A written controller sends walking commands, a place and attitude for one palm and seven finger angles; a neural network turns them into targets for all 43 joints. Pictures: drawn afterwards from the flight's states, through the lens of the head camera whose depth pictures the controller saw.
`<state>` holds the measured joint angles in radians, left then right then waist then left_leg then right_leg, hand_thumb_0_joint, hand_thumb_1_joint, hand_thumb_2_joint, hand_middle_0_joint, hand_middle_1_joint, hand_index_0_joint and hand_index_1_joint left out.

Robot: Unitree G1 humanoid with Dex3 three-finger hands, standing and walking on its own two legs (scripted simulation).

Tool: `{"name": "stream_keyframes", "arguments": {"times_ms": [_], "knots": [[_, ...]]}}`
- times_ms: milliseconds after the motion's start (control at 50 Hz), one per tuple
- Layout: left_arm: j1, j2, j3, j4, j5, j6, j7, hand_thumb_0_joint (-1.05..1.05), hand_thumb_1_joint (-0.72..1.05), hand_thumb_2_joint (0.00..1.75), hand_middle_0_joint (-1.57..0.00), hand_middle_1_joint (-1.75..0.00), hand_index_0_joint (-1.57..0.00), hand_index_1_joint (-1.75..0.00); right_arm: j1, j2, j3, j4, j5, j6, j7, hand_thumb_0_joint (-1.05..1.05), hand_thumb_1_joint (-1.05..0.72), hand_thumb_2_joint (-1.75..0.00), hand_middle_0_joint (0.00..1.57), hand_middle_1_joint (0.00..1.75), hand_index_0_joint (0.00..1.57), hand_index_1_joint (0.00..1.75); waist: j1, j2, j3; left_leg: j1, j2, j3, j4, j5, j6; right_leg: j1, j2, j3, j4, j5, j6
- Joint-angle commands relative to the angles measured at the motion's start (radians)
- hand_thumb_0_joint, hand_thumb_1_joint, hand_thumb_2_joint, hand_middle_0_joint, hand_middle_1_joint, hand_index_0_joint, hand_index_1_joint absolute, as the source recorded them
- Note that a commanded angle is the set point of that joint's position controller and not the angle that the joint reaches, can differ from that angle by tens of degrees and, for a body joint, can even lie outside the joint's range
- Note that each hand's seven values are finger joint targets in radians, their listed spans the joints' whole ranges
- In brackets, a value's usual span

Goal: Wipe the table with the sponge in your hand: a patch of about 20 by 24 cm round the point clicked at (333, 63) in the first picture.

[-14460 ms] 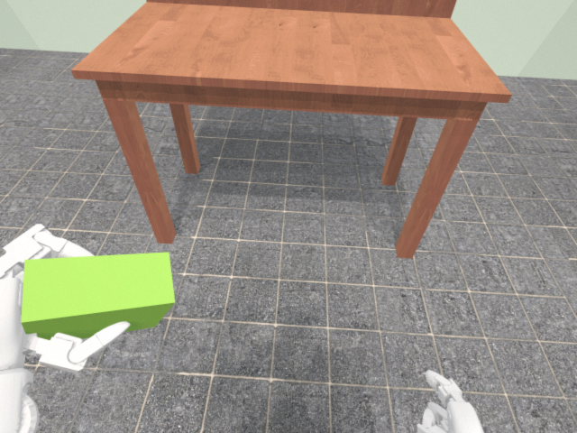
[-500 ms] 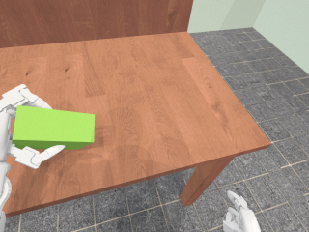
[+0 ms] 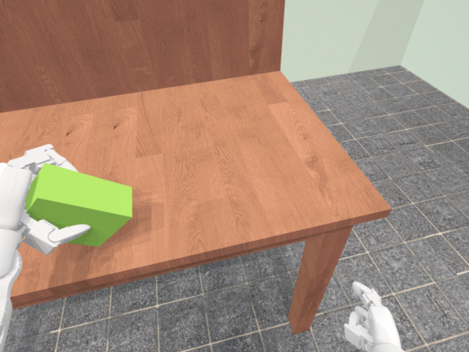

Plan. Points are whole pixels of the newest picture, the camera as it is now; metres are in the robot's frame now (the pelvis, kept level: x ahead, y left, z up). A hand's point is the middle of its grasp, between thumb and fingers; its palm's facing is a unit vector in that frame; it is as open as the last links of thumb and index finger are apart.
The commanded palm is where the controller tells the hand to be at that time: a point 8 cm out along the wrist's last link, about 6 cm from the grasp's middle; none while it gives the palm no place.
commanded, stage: turn the palm down, sponge in hand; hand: left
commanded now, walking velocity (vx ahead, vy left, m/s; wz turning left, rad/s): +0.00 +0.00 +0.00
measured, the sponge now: (89, 212) +0.26 +0.27 +0.14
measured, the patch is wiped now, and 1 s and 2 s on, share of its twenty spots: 0.00 0.00 0.00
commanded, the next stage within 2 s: move the sponge above the wiping area in 1.64 s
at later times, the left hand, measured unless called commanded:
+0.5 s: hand (64, 190) +0.25 +0.28 +0.20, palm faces +0.26 -0.39 -0.88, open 9.7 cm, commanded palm +0.22 +0.30 +0.26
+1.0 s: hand (32, 177) +0.25 +0.31 +0.22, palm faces +0.27 -0.16 -0.95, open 9.7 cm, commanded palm +0.20 +0.31 +0.29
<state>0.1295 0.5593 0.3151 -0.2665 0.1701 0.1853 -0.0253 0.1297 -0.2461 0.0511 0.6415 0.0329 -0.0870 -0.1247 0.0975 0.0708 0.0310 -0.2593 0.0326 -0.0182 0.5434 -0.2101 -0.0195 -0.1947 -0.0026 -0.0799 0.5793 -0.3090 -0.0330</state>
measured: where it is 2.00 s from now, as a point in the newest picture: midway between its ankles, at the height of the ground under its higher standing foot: outside the picture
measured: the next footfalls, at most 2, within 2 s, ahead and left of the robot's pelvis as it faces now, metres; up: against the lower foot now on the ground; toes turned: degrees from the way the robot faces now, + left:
none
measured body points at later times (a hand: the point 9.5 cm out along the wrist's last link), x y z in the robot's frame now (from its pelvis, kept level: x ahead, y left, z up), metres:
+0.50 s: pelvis +0.02 +0.01 +0.00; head +0.01 -0.03 +0.45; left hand +0.23 +0.30 +0.24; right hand +0.24 -0.22 -0.08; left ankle +0.06 +0.15 -0.73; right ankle +0.01 -0.09 -0.73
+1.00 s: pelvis +0.00 +0.03 +0.01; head -0.02 -0.01 +0.45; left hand +0.23 +0.31 +0.28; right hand +0.26 -0.17 -0.06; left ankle +0.06 +0.15 -0.73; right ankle +0.01 -0.09 -0.73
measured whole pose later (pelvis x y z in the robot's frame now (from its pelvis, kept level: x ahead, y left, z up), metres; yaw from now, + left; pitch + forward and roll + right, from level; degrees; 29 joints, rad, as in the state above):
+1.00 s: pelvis +0.00 +0.03 +0.01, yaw -1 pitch -5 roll +0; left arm 0.01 0.70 0.10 -0.45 0.63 0.47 -0.14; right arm 0.00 -0.26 0.06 0.65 0.07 0.01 -0.12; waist 0.14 0.10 0.03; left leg -0.21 0.00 0.02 0.46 -0.17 0.00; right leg -0.16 -0.03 -0.04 0.50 -0.26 0.00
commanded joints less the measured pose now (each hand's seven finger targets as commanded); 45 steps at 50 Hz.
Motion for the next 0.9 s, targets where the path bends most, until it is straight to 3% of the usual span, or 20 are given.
{"name": "stream_keyframes", "arguments": {"times_ms": [0,20,40,120,140,220,240,260,360,420,440,520,540,560,620,660,740,800,820,880], "knots": [[-0.205,0.326,0.141,-0.257,0.019,-0.095,-0.043,0.00,0.10,1.30,-1.20,-1.60,-1.20,-1.60,-0.164,-0.096,-0.046,-0.199,-0.008,-0.075,-0.026,0.00,-0.90,-0.90,0.20,0.30,0.20,0.30,-0.010,-0.050,-0.106,0.073,-0.049,0.056,-0.055,-0.058,0.040,-0.080,-0.033,0.109,-0.218,-0.142,0.035],[-0.178,0.383,0.209,-0.250,0.018,-0.102,-0.032,0.00,0.10,1.30,-1.20,-1.60,-1.20,-1.60,-0.181,-0.094,-0.046,-0.194,-0.002,-0.084,-0.022,0.00,-0.90,-0.90,0.20,0.30,0.20,0.30,0.010,-0.029,-0.108,0.073,-0.049,0.059,-0.041,-0.044,0.034,-0.068,-0.035,0.134,-0.229,-0.151,0.029],[-0.187,0.356,0.198,-0.274,0.017,-0.117,-0.023,0.00,0.10,1.30,-1.20,-1.60,-1.20,-1.60,-0.170,-0.089,-0.048,-0.200,-0.008,-0.083,-0.018,0.00,-0.90,-0.90,0.20,0.30,0.20,0.30,0.008,-0.039,-0.123,0.059,-0.047,0.052,-0.028,-0.011,0.032,-0.051,-0.045,0.131,-0.214,-0.105,0.027],[-0.034,0.409,0.296,-0.223,0.010,-0.094,0.020,0.00,0.10,1.30,-1.20,-1.60,-1.20,-1.60,-0.135,-0.102,-0.063,-0.189,0.004,-0.070,-0.005,0.00,-0.90,-0.90,0.20,0.30,0.20,0.30,0.038,-0.017,-0.139,0.041,-0.040,0.059,-0.009,0.076,0.028,-0.002,-0.047,0.129,-0.170,0.087,0.032],[-0.050,0.344,0.227,-0.239,0.010,-0.078,0.022,0.00,0.10,1.30,-1.20,-1.60,-1.20,-1.60,-0.123,-0.102,-0.063,-0.200,0.005,-0.063,-0.003,0.00,-0.90,-0.90,0.20,0.30,0.20,0.30,0.022,-0.015,-0.128,0.032,-0.034,0.064,-0.001,0.092,0.028,-0.006,-0.058,0.128,-0.155,0.145,0.036],[-0.008,0.395,0.246,-0.248,0.051,-0.012,0.016,0.00,0.10,1.30,-1.20,-1.60,-1.20,-1.60,-0.137,-0.119,-0.067,-0.209,0.019,-0.047,-0.007,0.00,-0.90,-0.90,0.20,0.30,0.20,0.30,0.028,-0.047,-0.133,0.042,-0.037,0.071,0.004,0.137,0.036,-0.006,-0.051,0.117,-0.125,0.250,0.045],[-0.023,0.365,0.206,-0.273,0.056,-0.005,0.007,0.00,0.10,1.30,-1.20,-1.60,-1.20,-1.60,-0.114,-0.122,-0.069,-0.221,0.017,-0.045,-0.009,0.00,-0.90,-0.90,0.20,0.30,0.20,0.30,0.015,-0.055,-0.148,0.046,-0.034,0.072,0.013,0.155,0.040,-0.002,-0.054,0.109,-0.117,0.294,0.048],[-0.028,0.381,0.206,-0.291,0.067,0.000,-0.005,0.00,0.10,1.30,-1.20,-1.60,-1.20,-1.60,-0.109,-0.124,-0.069,-0.222,0.018,-0.042,-0.012,0.00,-0.90,-0.90,0.20,0.30,0.20,0.30,0.010,-0.062,-0.162,0.054,-0.037,0.069,0.010,0.162,0.043,-0.005,-0.048,0.098,-0.111,0.302,0.052],[-0.111,0.375,0.148,-0.359,0.138,-0.004,-0.021,0.00,0.10,1.30,-1.20,-1.60,-1.20,-1.60,-0.128,-0.115,-0.065,-0.230,0.018,-0.055,-0.027,0.00,-0.90,-0.90,0.20,0.30,0.20,0.30,0.003,-0.029,-0.180,0.097,-0.043,0.061,0.006,0.168,0.048,-0.041,-0.036,0.081,-0.111,0.272,0.046],[-0.122,0.421,0.185,-0.370,0.190,0.021,0.001,0.00,0.10,1.30,-1.20,-1.60,-1.20,-1.60,-0.174,-0.111,-0.059,-0.223,0.024,-0.056,-0.025,0.00,-0.90,-0.90,0.20,0.30,0.20,0.30,0.027,-0.006,-0.193,0.118,-0.043,0.056,-0.010,0.167,0.042,-0.031,-0.023,0.085,-0.114,0.246,0.033],[-0.146,0.399,0.159,-0.400,0.206,0.027,0.010,0.00,0.10,1.30,-1.20,-1.60,-1.20,-1.60,-0.157,-0.109,-0.056,-0.232,0.013,-0.050,-0.021,0.00,-0.90,-0.90,0.20,0.30,0.20,0.30,0.027,0.004,-0.221,0.114,-0.041,0.053,-0.014,0.202,0.041,-0.004,-0.029,0.066,-0.105,0.288,0.030],[-0.113,0.421,0.183,-0.358,0.251,0.125,0.024,0.00,0.10,1.30,-1.20,-1.60,-1.20,-1.60,-0.226,-0.107,-0.044,-0.215,0.027,-0.021,-0.001,0.00,-0.90,-0.90,0.20,0.30,0.20,0.30,0.050,0.044,-0.197,0.108,-0.033,0.041,-0.048,0.224,0.026,0.018,-0.016,0.068,-0.109,0.283,0.015],[-0.144,0.369,0.118,-0.371,0.258,0.148,0.016,0.00,0.10,1.30,-1.20,-1.60,-1.20,-1.60,-0.213,-0.106,-0.039,-0.223,0.021,-0.009,0.002,0.00,-0.90,-0.90,0.20,0.30,0.20,0.30,0.037,0.029,-0.196,0.102,-0.028,0.039,-0.059,0.226,0.028,0.022,-0.021,0.050,-0.114,0.289,0.018],[-0.158,0.397,0.127,-0.363,0.273,0.169,0.011,0.00,0.10,1.30,-1.20,-1.60,-1.20,-1.60,-0.214,-0.110,-0.038,-0.214,0.025,-0.002,0.004,0.00,-0.90,-0.90,0.20,0.30,0.20,0.30,0.035,0.023,-0.205,0.102,-0.024,0.031,-0.071,0.218,0.025,0.025,-0.022,0.048,-0.115,0.268,0.021],[-0.196,0.380,0.078,-0.310,0.317,0.240,-0.026,0.00,0.10,1.30,-1.20,-1.60,-1.20,-1.60,-0.299,-0.105,-0.017,-0.214,0.040,0.013,0.006,0.00,-0.90,-0.90,0.20,0.30,0.20,0.30,0.042,0.011,-0.160,0.102,-0.026,0.019,-0.103,0.154,0.024,0.000,-0.004,0.056,-0.142,0.185,0.012],[-0.246,0.370,0.021,-0.340,0.355,0.253,-0.060,0.00,0.10,1.30,-1.20,-1.60,-1.20,-1.60,-0.281,-0.107,-0.012,-0.217,0.035,0.025,0.006,0.00,-0.90,-0.90,0.20,0.30,0.20,0.30,0.026,-0.007,-0.184,0.112,-0.020,0.009,-0.119,0.163,0.028,0.013,-0.009,0.042,-0.144,0.192,0.014],[-0.304,0.370,-0.022,-0.408,0.417,0.250,-0.093,0.00,0.10,1.30,-1.20,-1.60,-1.20,-1.60,-0.332,-0.096,-0.004,-0.236,0.030,0.020,0.000,0.00,-0.90,-0.90,0.20,0.30,0.20,0.30,0.039,0.056,-0.209,0.135,-0.023,-0.009,-0.142,0.135,0.031,0.025,0.000,0.045,-0.150,0.151,-0.002],[-0.321,0.403,-0.006,-0.423,0.462,0.237,-0.090,0.00,0.10,1.30,-1.20,-1.60,-1.20,-1.60,-0.326,-0.094,-0.008,-0.223,0.023,0.028,0.000,0.00,-0.90,-0.90,0.20,0.30,0.20,0.30,0.046,0.071,-0.229,0.150,-0.020,-0.027,-0.167,0.111,0.031,0.035,-0.003,0.052,-0.150,0.125,-0.003],[-0.332,0.426,0.029,-0.414,0.469,0.247,-0.080,0.00,0.10,1.30,-1.20,-1.60,-1.20,-1.60,-0.384,-0.088,0.000,-0.220,0.033,0.018,0.004,0.00,-0.90,-0.90,0.20,0.30,0.20,0.30,0.061,0.077,-0.217,0.135,-0.023,-0.033,-0.176,0.079,0.025,0.043,0.015,0.071,-0.150,0.103,-0.015],[-0.357,0.424,0.014,-0.342,0.495,0.259,-0.071,0.00,0.10,1.30,-1.20,-1.60,-1.20,-1.60,-0.350,-0.101,-0.005,-0.198,0.021,0.032,0.004,0.00,-0.90,-0.90,0.20,0.30,0.20,0.30,0.060,0.059,-0.214,0.121,-0.021,-0.034,-0.183,0.070,0.023,0.043,-0.003,0.061,-0.157,0.097,-0.011]]}}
